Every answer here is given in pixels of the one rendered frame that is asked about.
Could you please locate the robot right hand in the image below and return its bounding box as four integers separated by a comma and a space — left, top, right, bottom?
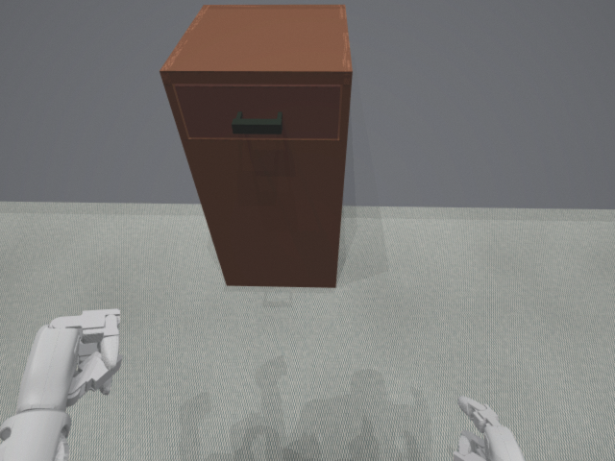
454, 396, 526, 461

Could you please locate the drawer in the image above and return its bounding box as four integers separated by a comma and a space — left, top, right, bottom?
175, 84, 340, 138

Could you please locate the robot left hand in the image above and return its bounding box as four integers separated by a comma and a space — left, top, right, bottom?
16, 308, 123, 414

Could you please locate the handle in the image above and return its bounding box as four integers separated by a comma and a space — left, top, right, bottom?
232, 111, 283, 134

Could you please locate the cabinet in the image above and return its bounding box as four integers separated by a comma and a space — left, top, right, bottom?
160, 5, 353, 288

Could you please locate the robot left forearm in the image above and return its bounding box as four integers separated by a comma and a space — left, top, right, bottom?
0, 408, 71, 461

